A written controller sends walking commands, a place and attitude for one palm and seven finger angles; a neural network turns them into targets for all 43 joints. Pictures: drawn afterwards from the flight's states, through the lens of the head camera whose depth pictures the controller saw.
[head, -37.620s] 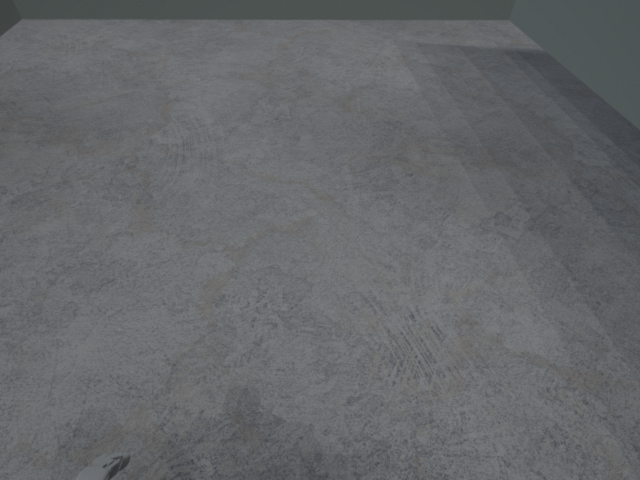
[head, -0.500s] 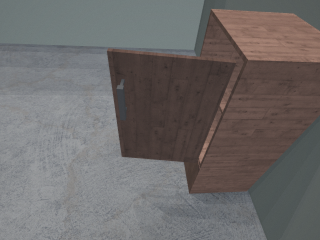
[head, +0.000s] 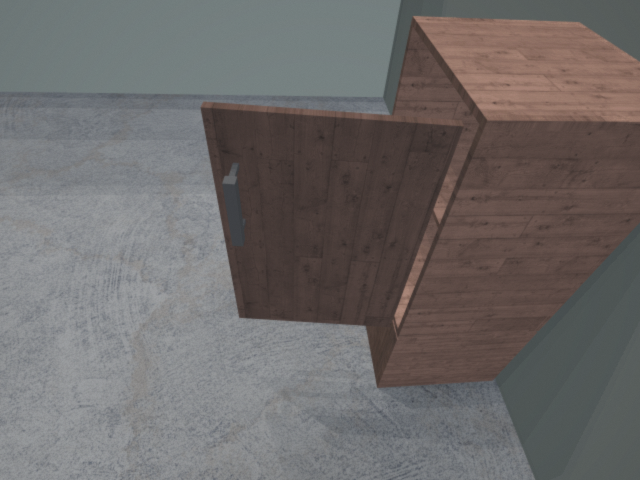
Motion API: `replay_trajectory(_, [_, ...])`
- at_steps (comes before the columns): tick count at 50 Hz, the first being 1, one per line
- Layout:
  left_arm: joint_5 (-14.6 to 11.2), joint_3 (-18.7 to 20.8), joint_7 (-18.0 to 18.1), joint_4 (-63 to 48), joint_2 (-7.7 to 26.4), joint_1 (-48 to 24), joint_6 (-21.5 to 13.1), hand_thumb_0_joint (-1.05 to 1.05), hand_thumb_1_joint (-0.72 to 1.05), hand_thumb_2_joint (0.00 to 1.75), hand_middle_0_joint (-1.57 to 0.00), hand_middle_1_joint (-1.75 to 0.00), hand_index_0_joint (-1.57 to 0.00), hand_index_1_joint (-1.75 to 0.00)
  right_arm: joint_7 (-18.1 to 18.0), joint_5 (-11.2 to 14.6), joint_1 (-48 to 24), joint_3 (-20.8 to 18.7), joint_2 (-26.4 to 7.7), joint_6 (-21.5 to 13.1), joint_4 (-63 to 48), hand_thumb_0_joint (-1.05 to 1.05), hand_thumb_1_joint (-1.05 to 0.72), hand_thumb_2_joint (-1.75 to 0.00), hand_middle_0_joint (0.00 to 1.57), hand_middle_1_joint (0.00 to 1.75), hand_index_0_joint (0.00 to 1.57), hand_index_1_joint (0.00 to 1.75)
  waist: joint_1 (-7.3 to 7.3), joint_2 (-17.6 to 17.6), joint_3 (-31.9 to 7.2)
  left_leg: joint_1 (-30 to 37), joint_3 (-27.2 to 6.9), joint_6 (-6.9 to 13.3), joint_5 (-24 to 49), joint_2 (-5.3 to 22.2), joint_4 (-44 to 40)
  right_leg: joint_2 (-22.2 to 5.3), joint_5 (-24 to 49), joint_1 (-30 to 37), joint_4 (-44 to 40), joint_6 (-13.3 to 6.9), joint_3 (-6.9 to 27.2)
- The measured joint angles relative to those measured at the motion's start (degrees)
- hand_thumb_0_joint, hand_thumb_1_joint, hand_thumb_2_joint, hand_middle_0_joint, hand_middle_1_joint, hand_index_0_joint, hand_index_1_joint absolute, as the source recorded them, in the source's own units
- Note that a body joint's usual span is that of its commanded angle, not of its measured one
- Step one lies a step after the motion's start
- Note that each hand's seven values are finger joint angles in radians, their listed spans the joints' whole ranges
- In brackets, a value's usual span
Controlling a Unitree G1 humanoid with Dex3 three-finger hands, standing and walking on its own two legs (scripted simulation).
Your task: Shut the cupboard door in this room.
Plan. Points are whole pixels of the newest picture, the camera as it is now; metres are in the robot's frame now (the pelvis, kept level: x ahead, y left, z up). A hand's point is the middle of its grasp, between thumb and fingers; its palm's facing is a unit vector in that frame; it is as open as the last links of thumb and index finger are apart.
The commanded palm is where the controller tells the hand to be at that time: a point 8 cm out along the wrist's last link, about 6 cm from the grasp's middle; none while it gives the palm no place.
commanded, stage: look again from close up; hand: left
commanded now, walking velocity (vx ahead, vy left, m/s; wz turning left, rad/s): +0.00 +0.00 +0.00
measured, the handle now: (236, 205) +0.54 +0.18 +0.01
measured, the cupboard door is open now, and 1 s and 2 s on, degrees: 83 83 83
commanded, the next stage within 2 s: shuffle to correct the standing spot in 0.12 s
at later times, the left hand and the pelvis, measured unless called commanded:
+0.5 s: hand out of the picture -0.01 +0.14 -0.18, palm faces +0.03 -0.99 -0.14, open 7.4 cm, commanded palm none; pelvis +0.04 -0.01 +0.00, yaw -1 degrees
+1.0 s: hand out of the picture +0.12 +0.14 -0.19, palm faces +0.02 -0.99 -0.16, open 7.3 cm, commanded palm none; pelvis +0.12 -0.02 +0.00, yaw -2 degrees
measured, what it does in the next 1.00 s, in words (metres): walks ahead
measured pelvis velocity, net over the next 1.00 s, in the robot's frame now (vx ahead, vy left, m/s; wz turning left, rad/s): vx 0.12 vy -0.02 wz -0.03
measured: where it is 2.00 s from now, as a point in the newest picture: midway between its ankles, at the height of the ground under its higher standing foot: outside the picture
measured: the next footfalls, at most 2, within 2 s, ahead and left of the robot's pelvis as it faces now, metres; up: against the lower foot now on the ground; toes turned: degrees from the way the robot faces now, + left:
right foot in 1.18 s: +0.16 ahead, -0.18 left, +0.00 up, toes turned -3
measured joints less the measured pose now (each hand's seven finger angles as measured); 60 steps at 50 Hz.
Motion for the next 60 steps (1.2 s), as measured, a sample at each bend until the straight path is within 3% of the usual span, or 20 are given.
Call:
replay_trajectory(14, [-0.2,-0.1,0.0,-0.3,-0.1,-2.0,-0.2,0.0,0.91,0.9,-0.2,-0.3,-0.2,-0.3,-0.1,-0.1,0.7,0.4,0.8,-0.4,0.6,0.0,-0.91,-0.9,0.2,0.3,0.2,0.3,-0.52,-0.2,0.1,0.7,0.0,-0.3,-0.9,0.4,0.1,0.4,-0.6,0.9,-0.5,-0.3,0.1])
replay_trajectory(25, [0.2,1.3,-1.1,-0.4,-0.1,0.6,0.2,0.0,0.91,0.9,-0.2,-0.3,-0.19,-0.3,-0.1,-0.5,2.6,-0.5,0.7,-0.4,0.6,0.0,-0.91,-0.9,0.2,0.3,0.2,0.3,0.07,0.0,-0.8,0.9,1.0,-0.6,-5.3,0.7,3.9,0.3,-5.5,0.0,4.8,-2.7,0.4])
replay_trajectory(32, [0.0,1.6,-1.3,-0.2,-0.6,1.9,-0.6,0.0,0.91,0.9,-0.2,-0.3,-0.19,-0.3,-0.2,-0.3,3.0,-0.6,0.3,-1.2,0.0,0.0,-0.91,-0.9,0.2,0.3,0.2,0.3,0.23,1.3,-0.6,0.5,0.5,-2.1,-9.5,2.5,7.8,1.8,-8.2,1.2,5.5,-2.3,0.0])
replay_trajectory(38, [0.1,1.9,-0.4,-0.1,-1.4,2.7,-1.7,0.0,0.91,0.9,-0.2,-0.3,-0.2,-0.3,-0.7,-0.6,0.8,-0.3,-0.1,-0.9,-0.5,0.01,-0.92,-0.9,0.2,0.3,0.2,0.3,1.31,1.0,0.7,-4.4,-0.7,-4.3,-16.3,4.2,20.1,3.2,-9.9,4.3,3.8,-3.0,-0.9])
replay_trajectory(40, [0.0,1.6,-0.1,0.1,-1.9,2.6,-1.3,0.0,0.91,0.9,-0.2,-0.3,-0.2,-0.3,-1.1,-0.2,-0.6,-0.3,-0.8,-1.1,-1.0,0.01,-0.93,-0.9,0.2,0.3,0.2,0.3,1.63,0.8,1.7,-3.5,-0.9,-4.7,-10.7,4.2,14.5,3.2,-10.6,5.3,4.3,-2.6,-0.5])
replay_trajectory(44, [-0.9,1.1,0.4,0.7,-1.9,0.6,0.7,0.0,0.91,0.9,-0.2,-0.3,-0.2,-0.3,-1.9,0.1,-2.9,-0.2,-0.9,-2.1,-2.4,0.01,-0.93,-0.9,0.19,0.3,0.2,0.3,1.15,-0.7,2.6,0.1,0.3,-1.6,-11.1,2.9,11.2,1.7,-11.1,2.9,12.2,-1.7,-0.3])
replay_trajectory(48, [-0.8,1.4,0.7,-1.5,-0.8,-4.2,1.9,0.0,0.91,0.9,-0.2,-0.3,-0.2,-0.3,-2.7,-0.1,-5.0,-0.2,-0.6,-1.7,-4.0,0.01,-0.94,-0.9,0.2,0.3,0.2,0.3,0.73,-0.7,4.1,2.3,0.6,-0.8,-9.8,2.2,7.2,0.8,-16.6,-1.8,17.2,-1.6,-0.7])
replay_trajectory(55, [-0.5,3.6,0.8,-6.5,3.9,-11.5,2.6,0.01,0.93,0.9,-0.2,-0.3,-0.2,-0.3,-2.0,-0.9,-7.0,-1.1,-1.3,0.7,-5.2,0.0,-0.94,-0.9,0.2,0.3,0.21,0.3,0.14,0.9,7.1,2.4,-0.6,-1.8,-8.5,3.1,6.6,1.3,-12.5,-8.4,20.3,-2.3,-0.4])
replay_trajectory(59, [-0.1,4.0,0.4,-8.6,5.7,-11.6,1.9,0.01,0.93,0.9,-0.2,-0.3,-0.19,-0.3,-1.2,-1.0,-6.5,-1.5,-1.7,1.6,-5.1,0.0,-0.93,-0.9,0.2,0.3,0.21,0.3,0.7,1.1,6.1,1.0,-0.4,-3.1,-10.7,3.4,10.8,0.4,-1.5,-5.0,10.6,-2.3,-0.5])
replay_trajectory(60, [0.1,3.9,0.4,-8.6,5.9,-11.3,1.5,0.0,0.93,0.9,-0.2,-0.3,-0.19,-0.3,-1.0,-0.8,-6.4,-1.6,-1.8,1.9,-5.1,0.0,-0.92,-0.9,0.2,0.3,0.21,0.3,0.8,1.0,5.6,0.2,-0.2,-3.5,-11.7,3.6,12.5,0.4,-2.9,-4.5,9.5,-2.1,-0.3])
